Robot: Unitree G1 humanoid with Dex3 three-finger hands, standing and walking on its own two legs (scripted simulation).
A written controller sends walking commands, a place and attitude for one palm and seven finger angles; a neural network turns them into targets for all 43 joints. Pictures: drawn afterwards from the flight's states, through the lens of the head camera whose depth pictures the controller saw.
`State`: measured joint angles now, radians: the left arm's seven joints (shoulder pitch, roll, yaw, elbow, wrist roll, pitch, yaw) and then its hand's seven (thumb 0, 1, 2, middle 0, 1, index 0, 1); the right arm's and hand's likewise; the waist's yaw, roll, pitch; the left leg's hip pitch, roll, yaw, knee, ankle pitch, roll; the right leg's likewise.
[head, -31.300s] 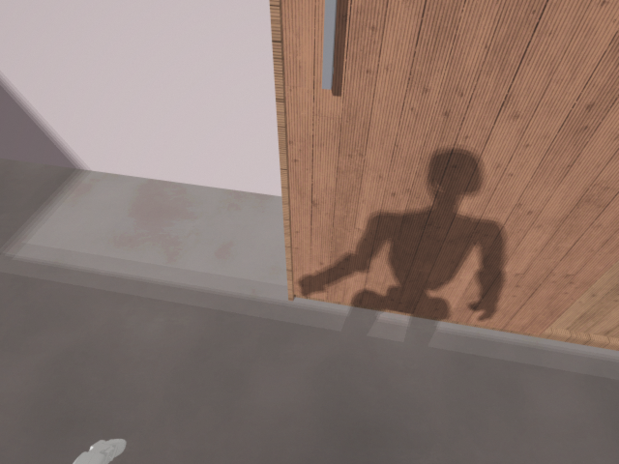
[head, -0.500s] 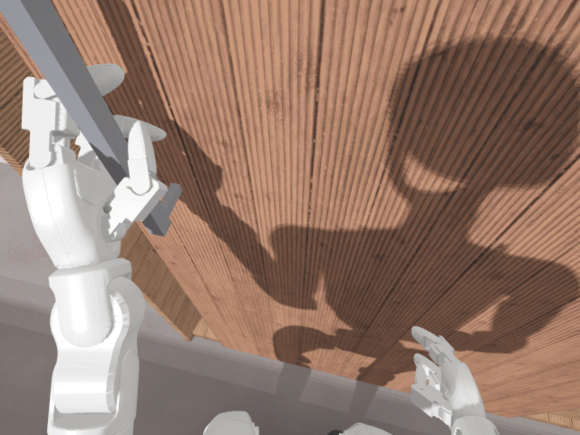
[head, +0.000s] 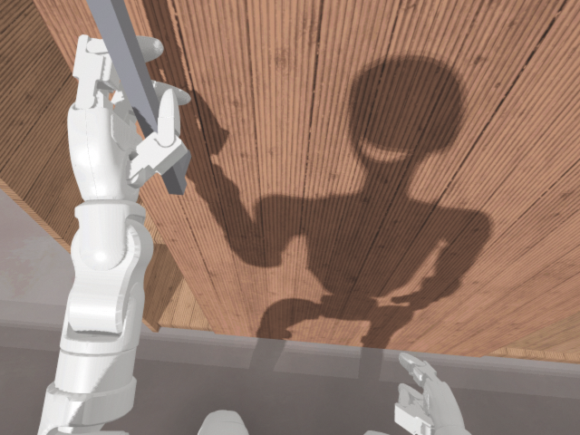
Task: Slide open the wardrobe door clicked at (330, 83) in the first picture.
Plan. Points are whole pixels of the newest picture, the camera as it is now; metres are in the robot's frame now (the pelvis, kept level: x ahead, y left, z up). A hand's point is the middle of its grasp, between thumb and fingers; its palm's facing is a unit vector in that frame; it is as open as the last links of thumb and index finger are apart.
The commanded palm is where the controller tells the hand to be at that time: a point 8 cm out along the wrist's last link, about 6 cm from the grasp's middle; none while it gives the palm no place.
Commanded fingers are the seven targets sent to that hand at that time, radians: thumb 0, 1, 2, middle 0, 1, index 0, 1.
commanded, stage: step sideways, sliding the door along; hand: left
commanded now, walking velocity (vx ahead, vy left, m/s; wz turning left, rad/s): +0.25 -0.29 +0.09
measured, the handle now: (152, 91) +0.37 +0.20 +0.25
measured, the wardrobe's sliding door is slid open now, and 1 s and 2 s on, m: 0.20 0.30 0.47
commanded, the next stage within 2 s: none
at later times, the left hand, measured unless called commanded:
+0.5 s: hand (222, 135) +0.34 +0.13 +0.23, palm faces +0.35 -0.94 +0.01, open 6.1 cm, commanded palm +0.32 +0.11 +0.21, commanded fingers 0.00 0.90 0.90 -0.45 -1.40 -0.45 -1.40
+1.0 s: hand (287, 137) +0.35 +0.07 +0.23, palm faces +0.54 -0.84 -0.04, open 6.3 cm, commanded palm +0.32 +0.03 +0.21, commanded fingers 0.00 0.90 0.90 -0.45 -1.40 -0.45 -1.40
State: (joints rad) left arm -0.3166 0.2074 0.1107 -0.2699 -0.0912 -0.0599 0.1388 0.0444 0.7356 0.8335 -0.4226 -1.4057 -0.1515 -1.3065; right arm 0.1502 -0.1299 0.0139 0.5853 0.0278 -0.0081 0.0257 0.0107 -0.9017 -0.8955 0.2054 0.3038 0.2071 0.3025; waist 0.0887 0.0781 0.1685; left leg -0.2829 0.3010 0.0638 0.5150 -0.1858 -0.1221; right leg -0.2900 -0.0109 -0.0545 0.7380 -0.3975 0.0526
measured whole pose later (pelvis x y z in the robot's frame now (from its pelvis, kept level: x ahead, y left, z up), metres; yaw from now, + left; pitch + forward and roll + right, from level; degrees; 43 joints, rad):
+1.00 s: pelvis +0.02 -0.21 +0.00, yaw +7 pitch -4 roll -4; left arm -0.50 0.26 0.24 -0.11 -0.06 0.00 0.17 -0.03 0.75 0.83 -0.49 -1.45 -0.22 -1.26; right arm 0.10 -0.23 -0.07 0.61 0.06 -0.06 0.01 0.01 -0.91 -0.90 0.20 0.30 0.20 0.30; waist 0.13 0.06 0.26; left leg -0.26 0.20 0.12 0.60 -0.25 -0.04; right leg -0.45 -0.04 -0.05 1.08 -0.44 0.04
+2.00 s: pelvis +0.02 -0.35 -0.01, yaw +8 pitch -1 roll -1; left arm -0.42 0.24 0.25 -0.17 -0.06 -0.01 0.21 -0.03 0.76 0.84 -0.48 -1.41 -0.14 -1.22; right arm 0.09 -0.27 -0.05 0.60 0.05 -0.05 -0.03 0.01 -0.91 -0.90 0.20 0.30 0.20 0.30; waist 0.06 0.06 0.19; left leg -0.31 0.11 0.10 0.62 -0.20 -0.03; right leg -0.35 -0.03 -0.09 0.65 -0.23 -0.01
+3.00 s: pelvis -0.05 -0.43 +0.00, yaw -6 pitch -1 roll -2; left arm -0.55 0.68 0.53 0.73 -0.03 -0.11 0.12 -0.07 0.71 0.77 -0.45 -1.40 -0.29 -1.36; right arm 0.31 -0.27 0.02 0.73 0.06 -0.02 -0.08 0.01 -0.90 -0.90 0.21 0.30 0.21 0.30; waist -0.04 0.07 0.01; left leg -0.35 0.11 0.14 0.52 -0.15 0.01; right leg -0.20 0.01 -0.08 0.49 -0.26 0.00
